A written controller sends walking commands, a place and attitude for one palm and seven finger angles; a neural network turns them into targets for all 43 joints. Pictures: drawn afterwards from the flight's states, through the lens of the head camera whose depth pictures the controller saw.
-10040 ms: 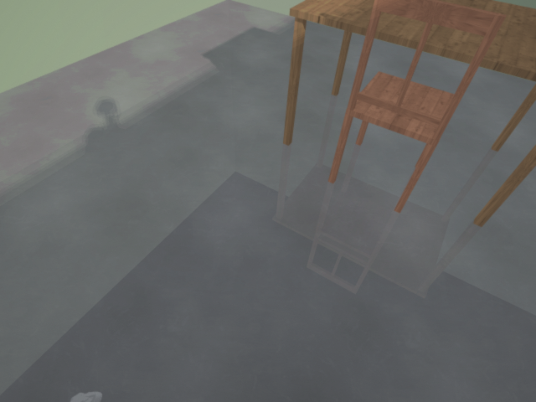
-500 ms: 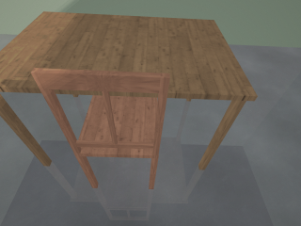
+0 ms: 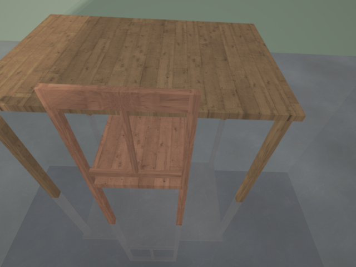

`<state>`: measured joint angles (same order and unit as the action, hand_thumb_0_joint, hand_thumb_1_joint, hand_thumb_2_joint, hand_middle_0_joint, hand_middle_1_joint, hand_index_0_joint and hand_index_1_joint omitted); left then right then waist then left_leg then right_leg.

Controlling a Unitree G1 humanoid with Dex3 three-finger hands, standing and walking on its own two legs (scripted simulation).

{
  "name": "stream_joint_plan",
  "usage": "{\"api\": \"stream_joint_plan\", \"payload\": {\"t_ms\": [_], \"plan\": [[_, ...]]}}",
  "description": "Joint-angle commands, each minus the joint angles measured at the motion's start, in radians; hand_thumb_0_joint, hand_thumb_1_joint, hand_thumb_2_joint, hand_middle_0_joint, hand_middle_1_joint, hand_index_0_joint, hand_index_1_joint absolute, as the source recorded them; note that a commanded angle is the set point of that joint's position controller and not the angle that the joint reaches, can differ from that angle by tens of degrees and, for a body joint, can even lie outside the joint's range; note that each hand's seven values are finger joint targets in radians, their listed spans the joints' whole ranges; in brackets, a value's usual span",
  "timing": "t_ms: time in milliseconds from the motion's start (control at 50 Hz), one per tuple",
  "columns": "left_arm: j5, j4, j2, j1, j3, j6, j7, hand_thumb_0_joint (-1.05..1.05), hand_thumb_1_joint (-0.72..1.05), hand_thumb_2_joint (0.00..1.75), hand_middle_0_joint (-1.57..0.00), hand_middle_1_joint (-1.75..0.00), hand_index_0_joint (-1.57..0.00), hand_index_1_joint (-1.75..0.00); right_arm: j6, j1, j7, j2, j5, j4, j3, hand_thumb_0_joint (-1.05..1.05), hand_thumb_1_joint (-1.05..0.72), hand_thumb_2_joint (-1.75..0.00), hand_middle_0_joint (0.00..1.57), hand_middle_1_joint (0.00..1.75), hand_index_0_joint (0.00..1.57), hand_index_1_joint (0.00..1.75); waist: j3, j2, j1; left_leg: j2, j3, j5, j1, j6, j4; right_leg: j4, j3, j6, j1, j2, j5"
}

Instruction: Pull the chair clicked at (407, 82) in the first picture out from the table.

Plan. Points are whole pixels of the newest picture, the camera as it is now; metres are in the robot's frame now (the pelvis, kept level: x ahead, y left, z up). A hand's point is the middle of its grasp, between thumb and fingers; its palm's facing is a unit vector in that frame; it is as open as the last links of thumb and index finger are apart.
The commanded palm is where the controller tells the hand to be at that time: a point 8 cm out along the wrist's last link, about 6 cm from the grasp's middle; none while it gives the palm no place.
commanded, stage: look again from close up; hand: left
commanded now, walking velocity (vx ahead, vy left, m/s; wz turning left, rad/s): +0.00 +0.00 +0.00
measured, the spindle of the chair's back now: (130, 145) +0.48 +0.18 -0.07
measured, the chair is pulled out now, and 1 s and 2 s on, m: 0.00 0.00 0.00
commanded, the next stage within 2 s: raise the hand toward the chair's back in 0.72 s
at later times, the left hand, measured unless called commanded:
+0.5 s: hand out of the picture -0.02 +0.15 -0.18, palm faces +0.03 -0.99 -0.16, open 7.4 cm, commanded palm none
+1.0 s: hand (99, 255) +0.16 +0.18 -0.06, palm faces +0.24 -0.95 -0.19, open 7.5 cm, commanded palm +0.11 +0.21 -0.07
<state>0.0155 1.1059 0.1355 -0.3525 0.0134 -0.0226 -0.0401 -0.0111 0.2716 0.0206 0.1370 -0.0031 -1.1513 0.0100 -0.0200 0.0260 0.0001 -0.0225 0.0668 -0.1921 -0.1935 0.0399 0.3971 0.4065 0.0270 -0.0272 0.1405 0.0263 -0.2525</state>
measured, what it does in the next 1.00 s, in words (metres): stands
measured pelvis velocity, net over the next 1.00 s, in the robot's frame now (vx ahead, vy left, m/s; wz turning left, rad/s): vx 0.00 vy -0.01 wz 0.06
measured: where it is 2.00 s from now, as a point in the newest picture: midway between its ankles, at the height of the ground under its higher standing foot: outside the picture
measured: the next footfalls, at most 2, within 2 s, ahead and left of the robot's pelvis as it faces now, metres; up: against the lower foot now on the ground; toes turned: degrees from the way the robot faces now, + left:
none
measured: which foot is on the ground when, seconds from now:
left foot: down 0.00-1.00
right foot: down 0.00-1.00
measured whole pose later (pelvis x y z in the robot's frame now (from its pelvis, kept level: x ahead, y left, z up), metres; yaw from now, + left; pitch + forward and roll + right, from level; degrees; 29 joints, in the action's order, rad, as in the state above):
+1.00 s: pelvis +0.00 -0.01 -0.02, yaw +4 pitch +2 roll +0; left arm -0.14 0.20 0.21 -0.46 -0.02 -0.11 -0.11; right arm -0.26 0.34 0.07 0.24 0.03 -0.82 0.00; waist 0.03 -0.02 0.05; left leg -0.03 0.01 -0.28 -0.39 0.02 0.63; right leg 0.64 -0.04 -0.01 0.31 0.03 -0.37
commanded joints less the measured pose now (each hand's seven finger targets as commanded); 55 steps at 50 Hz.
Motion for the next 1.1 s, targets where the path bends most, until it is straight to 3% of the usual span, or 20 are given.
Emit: {"api": "stream_joint_plan", "payload": {"t_ms": [0, 220, 340, 780, 800, 820, 840, 860, 880, 900, 920, 940, 960, 980, 1020, 1040, 1060, 1080], "plan": [[-0.002, -0.015, 0.079, -0.096, -0.012, -0.014, -0.007, 0.0, 0.9, 0.9, -0.2, -0.3, -0.2, -0.3, -0.021, 0.059, 0.004, 0.093, 0.001, 0.025, -0.019, 0.0, -0.9, -0.9, 0.2, 0.3, 0.2, 0.3, -0.035, -0.023, 0.0, 0.112, -0.121, 0.065, 0.04, -0.008, -0.083, -0.067, 0.047, 0.045, 0.085, 0.069, 0.12], [-0.003, -0.009, 0.074, -0.1, -0.014, -0.013, -0.007, 0.0, 0.9, 0.9, -0.2, -0.3, -0.2, -0.3, -0.023, 0.067, 0.008, 0.089, 0.0, 0.022, -0.018, 0.0, -0.9, -0.9, 0.2, 0.3, 0.2, 0.3, -0.042, -0.024, -0.002, 0.114, -0.115, 0.086, 0.05, -0.008, -0.083, -0.071, 0.05, 0.045, 0.084, 0.07, 0.13], [-0.002, -0.01, 0.075, -0.1, -0.014, -0.012, -0.006, 0.0, 0.9, 0.9, -0.2, -0.3, -0.2, -0.3, -0.019, 0.069, 0.007, 0.085, 0.001, 0.022, -0.019, 0.0, -0.9, -0.9, 0.2, 0.3, 0.2, 0.3, -0.073, -0.022, -0.002, 0.108, -0.118, 0.033, 0.028, -0.01, -0.095, -0.084, 0.05, 0.045, 0.096, 0.063, 0.087], [-0.004, -0.005, 0.074, -0.111, -0.013, -0.018, -0.006, 0.0, 0.9, 0.9, -0.2, -0.3, -0.2, -0.3, -0.022, 0.076, 0.01, 0.08, 0.0, 0.015, -0.019, 0.0, -0.9, -0.9, 0.2, 0.3, 0.2, 0.3, -0.049, -0.015, -0.001, 0.111, -0.115, 0.102, 0.057, -0.011, -0.077, -0.08, 0.058, 0.047, 0.088, 0.064, 0.132], [0.02, 0.011, 0.113, -0.088, -0.011, -0.032, -0.037, 0.0, 0.9, 0.9, -0.2, -0.3, -0.2, -0.3, -0.031, 0.005, -0.003, 0.133, 0.001, 0.094, -0.017, 0.0, -0.9, -0.9, 0.2, 0.3, 0.2, 0.3, -0.118, -0.014, -0.014, 0.131, -0.094, 0.198, -0.067, -0.035, 0.108, -0.073, 0.06, 0.041, 0.115, 0.095, 0.267], [-0.182, -1.517, 0.275, 0.606, -0.057, -0.222, -0.022, 0.0, 0.88, 0.89, -0.2, -0.3, -0.2, -0.3, -0.152, 0.022, 0.037, 0.311, 0.042, 0.471, -0.051, 0.0, -0.9, -0.9, 0.2, 0.3, 0.2, 0.3, 0.361, -0.164, 0.122, 0.033, -0.067, 0.192, 0.238, -0.016, 0.019, 0.051, -0.053, 0.053, 0.071, -0.008, 0.229], [-0.146, -1.484, 0.354, 0.524, -0.129, -0.208, -0.082, 0.0, 0.85, 0.88, -0.2, -0.29, -0.2, -0.29, -0.237, -0.091, 0.075, 0.223, 0.054, 0.411, -0.012, 0.0, -0.9, -0.9, 0.2, 0.3, 0.2, 0.3, 0.344, -0.215, 0.066, 0.076, -0.033, 0.161, 0.253, -0.017, 0.03, 0.109, -0.068, 0.052, 0.128, -0.037, 0.093], [-0.129, -1.179, 0.075, 0.032, 0.008, -0.082, -0.092, 0.0, 0.83, 0.87, -0.19, -0.29, -0.19, -0.29, -0.295, -0.049, 0.062, 0.187, 0.048, 0.434, -0.029, 0.0, -0.9, -0.9, 0.2, 0.3, 0.2, 0.3, 0.233, -0.201, 0.043, 0.086, -0.078, 0.085, 0.128, -0.022, -0.014, 0.153, -0.114, 0.062, 0.203, -0.041, -0.033], [-0.165, -1.101, -0.054, -0.034, 0.094, -0.041, -0.09, 0.0, 0.81, 0.86, -0.19, -0.29, -0.19, -0.29, -0.311, -0.042, 0.059, 0.191, 0.065, 0.409, -0.023, 0.0, -0.9, -0.9, 0.2, 0.3, 0.2, 0.3, 0.112, -0.131, 0.047, 0.055, -0.095, -0.013, 0.0, -0.024, 0.023, 0.152, -0.126, 0.055, 0.224, -0.028, -0.03], [-0.195, -1.221, -0.048, 0.04, 0.109, -0.088, -0.074, 0.0, 0.78, 0.85, -0.19, -0.28, -0.19, -0.28, -0.327, -0.055, 0.064, 0.223, 0.067, 0.466, -0.033, 0.0, -0.9, -0.9, 0.2, 0.3, 0.2, 0.3, 0.04, -0.134, 0.06, 0.047, -0.109, -0.101, -0.059, -0.023, 0.067, 0.136, -0.133, 0.043, 0.252, -0.02, -0.033], [-0.183, -1.2, -0.001, 0.047, 0.075, -0.132, -0.066, 0.0, 0.76, 0.84, -0.19, -0.28, -0.19, -0.28, -0.342, -0.062, 0.064, 0.244, 0.05, 0.482, -0.042, 0.0, -0.9, -0.9, 0.2, 0.3, 0.2, 0.3, 0.044, -0.07, 0.082, 0.036, -0.119, -0.144, -0.109, -0.018, 0.123, 0.144, -0.129, 0.038, 0.312, -0.022, -0.07], [-0.177, -1.12, -0.001, 0.011, 0.051, -0.172, -0.049, 0.0, 0.74, 0.83, -0.18, -0.27, -0.18, -0.27, -0.343, -0.06, 0.058, 0.245, 0.038, 0.51, -0.05, 0.0, -0.9, -0.9, 0.2, 0.3, 0.2, 0.3, 0.01, 0.033, 0.092, 0.021, -0.119, -0.165, -0.184, -0.02, 0.188, 0.171, -0.142, 0.036, 0.385, -0.029, -0.12], [-0.175, -1.013, -0.032, 0.01, 0.042, -0.233, -0.016, 0.0, 0.71, 0.82, -0.18, -0.27, -0.18, -0.27, -0.339, -0.068, 0.048, 0.243, 0.021, 0.52, -0.061, 0.0, -0.9, -0.9, 0.2, 0.3, 0.2, 0.3, 0.006, 0.168, 0.089, 0.023, -0.119, -0.188, -0.275, -0.029, 0.262, 0.223, -0.147, 0.035, 0.496, -0.033, -0.185], [-0.194, -0.923, -0.059, -0.099, 0.016, -0.306, 0.038, 0.0, 0.69, 0.81, -0.18, -0.27, -0.18, -0.27, -0.342, -0.091, 0.036, 0.236, 0.01, 0.547, -0.075, 0.0, -0.9, -0.9, 0.2, 0.3, 0.2, 0.3, 0.029, 0.241, 0.035, 0.022, -0.105, -0.2, -0.367, -0.039, 0.327, 0.282, -0.144, 0.038, 0.561, -0.033, -0.246], [-0.242, -0.892, -0.016, -0.258, -0.076, -0.464, 0.167, 0.0, 0.64, 0.79, -0.17, -0.26, -0.17, -0.26, -0.335, -0.125, 0.002, 0.233, 0.003, 0.61, -0.098, 0.0, -0.9, -0.9, 0.2, 0.3, 0.2, 0.3, 0.127, 0.257, -0.047, 0.011, -0.085, -0.166, -0.502, -0.052, 0.432, 0.386, -0.11, 0.051, 0.578, -0.03, -0.238], [-0.254, -0.845, 0.057, -0.307, -0.161, -0.53, 0.238, 0.0, 0.62, 0.78, -0.17, -0.26, -0.17, -0.26, -0.321, -0.134, -0.021, 0.232, 0.014, 0.634, -0.107, 0.0, -0.9, -0.9, 0.2, 0.3, 0.2, 0.3, 0.158, 0.166, -0.079, 0.004, -0.075, -0.117, -0.53, -0.061, 0.477, 0.44, -0.081, 0.068, 0.556, -0.024, -0.163], [-0.264, -0.876, 0.073, -0.28, -0.17, -0.598, 0.31, 0.0, 0.6, 0.77, -0.17, -0.25, -0.17, -0.25, -0.311, -0.156, -0.037, 0.234, 0.012, 0.668, -0.108, 0.0, -0.9, -0.9, 0.2, 0.3, 0.2, 0.3, 0.197, 0.111, -0.07, -0.001, -0.068, -0.087, -0.566, -0.061, 0.531, 0.499, -0.067, 0.07, 0.553, -0.017, -0.079], [-0.255, -0.883, 0.127, -0.28, -0.232, -0.614, 0.334, 0.0, 0.57, 0.76, -0.17, -0.25, -0.17, -0.25, -0.296, -0.165, -0.041, 0.231, 0.015, 0.705, -0.121, 0.0, -0.9, -0.9, 0.2, 0.3, 0.2, 0.3, 0.251, 0.083, -0.085, -0.005, -0.046, -0.069, -0.597, -0.051, 0.573, 0.543, -0.051, 0.07, 0.545, -0.015, -0.035]]}}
